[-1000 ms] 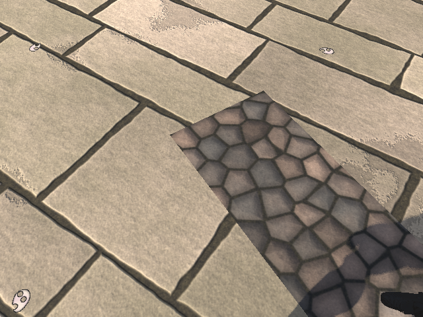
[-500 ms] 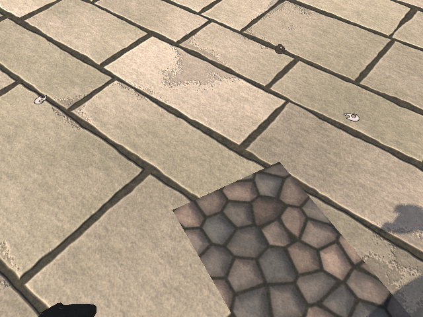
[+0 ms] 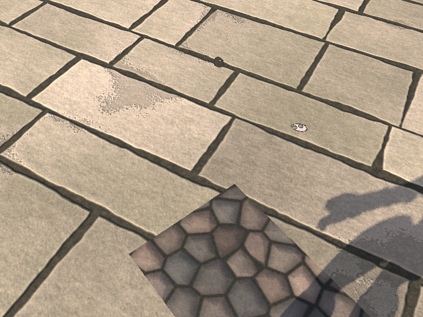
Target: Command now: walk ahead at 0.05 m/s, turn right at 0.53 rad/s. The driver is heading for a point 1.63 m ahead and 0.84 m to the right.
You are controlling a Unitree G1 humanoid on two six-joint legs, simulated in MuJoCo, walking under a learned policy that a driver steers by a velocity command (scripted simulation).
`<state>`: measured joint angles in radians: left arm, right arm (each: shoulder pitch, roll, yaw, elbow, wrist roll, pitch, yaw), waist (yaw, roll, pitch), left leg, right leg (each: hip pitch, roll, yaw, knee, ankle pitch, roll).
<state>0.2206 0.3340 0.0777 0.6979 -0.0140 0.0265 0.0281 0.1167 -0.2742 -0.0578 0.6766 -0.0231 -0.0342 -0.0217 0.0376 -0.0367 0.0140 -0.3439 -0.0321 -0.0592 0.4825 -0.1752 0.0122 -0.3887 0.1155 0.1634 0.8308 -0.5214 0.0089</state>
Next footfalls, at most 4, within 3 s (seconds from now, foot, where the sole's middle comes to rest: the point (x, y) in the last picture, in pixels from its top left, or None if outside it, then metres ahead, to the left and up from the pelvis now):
0.36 right None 0.02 -0.14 -0.77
0.82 left None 0.11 0.06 -0.77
1.24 right None -0.06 -0.15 -0.77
1.58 left None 0.09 0.04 -0.77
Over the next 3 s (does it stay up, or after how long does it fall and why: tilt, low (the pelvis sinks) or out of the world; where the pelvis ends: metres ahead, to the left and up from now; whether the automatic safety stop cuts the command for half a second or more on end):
stays up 0.31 -0.27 0.01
